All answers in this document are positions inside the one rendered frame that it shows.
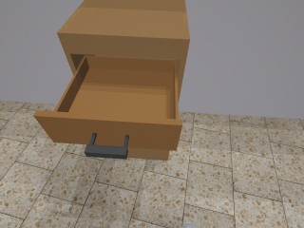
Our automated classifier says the handle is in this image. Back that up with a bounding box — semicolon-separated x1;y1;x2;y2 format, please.
85;133;129;160

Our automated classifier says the drawer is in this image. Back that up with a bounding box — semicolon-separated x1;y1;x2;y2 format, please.
33;55;182;151

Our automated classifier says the cabinet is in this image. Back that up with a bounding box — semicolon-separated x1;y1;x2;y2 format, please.
57;0;190;161

